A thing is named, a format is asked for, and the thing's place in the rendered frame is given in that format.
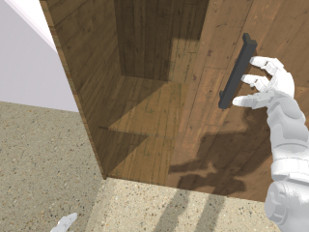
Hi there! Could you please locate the handle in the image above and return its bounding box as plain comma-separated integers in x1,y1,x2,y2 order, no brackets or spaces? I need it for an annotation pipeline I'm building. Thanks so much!
218,33,258,109

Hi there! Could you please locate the robot right hand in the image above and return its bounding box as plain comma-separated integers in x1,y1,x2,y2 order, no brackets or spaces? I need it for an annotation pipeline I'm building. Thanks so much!
232,56,295,109

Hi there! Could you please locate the robot right upper arm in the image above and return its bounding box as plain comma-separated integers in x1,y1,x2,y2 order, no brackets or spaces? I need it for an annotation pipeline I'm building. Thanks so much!
264,180,309,232

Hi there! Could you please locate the right robot forearm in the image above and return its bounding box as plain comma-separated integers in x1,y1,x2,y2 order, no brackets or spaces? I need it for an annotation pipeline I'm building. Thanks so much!
267,97,309,187

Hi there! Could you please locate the wardrobe door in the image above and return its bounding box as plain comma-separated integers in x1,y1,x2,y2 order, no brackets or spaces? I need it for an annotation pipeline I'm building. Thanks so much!
165,0,309,203

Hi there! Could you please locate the robot left hand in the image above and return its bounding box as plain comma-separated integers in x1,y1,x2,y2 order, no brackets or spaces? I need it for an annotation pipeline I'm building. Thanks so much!
50,213,77,232

